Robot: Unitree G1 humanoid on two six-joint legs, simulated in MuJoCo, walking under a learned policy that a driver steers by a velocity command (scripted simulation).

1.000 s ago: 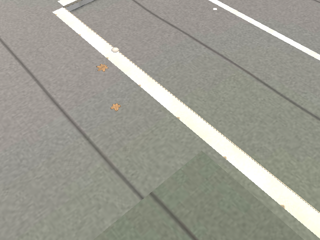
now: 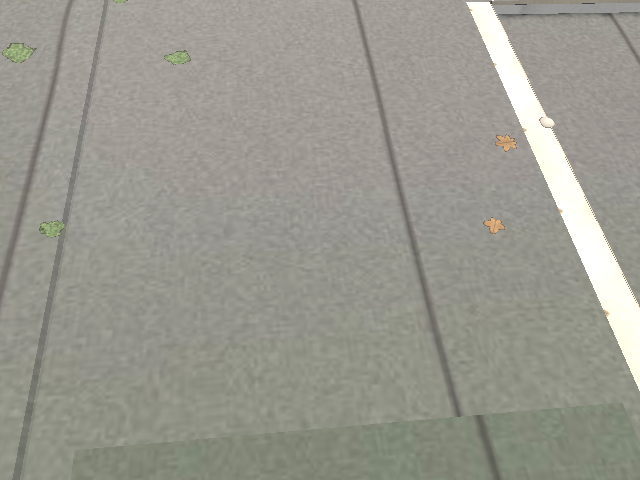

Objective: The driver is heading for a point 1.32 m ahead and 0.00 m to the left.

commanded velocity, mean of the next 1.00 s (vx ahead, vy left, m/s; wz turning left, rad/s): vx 0.09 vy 0.00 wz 0.21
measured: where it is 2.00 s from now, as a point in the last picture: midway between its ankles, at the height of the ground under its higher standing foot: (279, 399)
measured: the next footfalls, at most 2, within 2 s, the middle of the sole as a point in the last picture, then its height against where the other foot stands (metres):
right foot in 0.40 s outside the picture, level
right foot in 1.36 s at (344, 459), level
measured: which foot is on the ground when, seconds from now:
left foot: down 0.00-1.00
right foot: up 0.00-0.38, down 0.40-0.90, up 0.92-1.00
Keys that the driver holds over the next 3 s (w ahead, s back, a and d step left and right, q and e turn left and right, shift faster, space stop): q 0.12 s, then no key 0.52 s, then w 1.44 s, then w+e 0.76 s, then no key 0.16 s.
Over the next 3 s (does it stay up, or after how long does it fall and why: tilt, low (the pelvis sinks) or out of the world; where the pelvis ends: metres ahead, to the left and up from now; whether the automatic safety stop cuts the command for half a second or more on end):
stays up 1.19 0.11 0.00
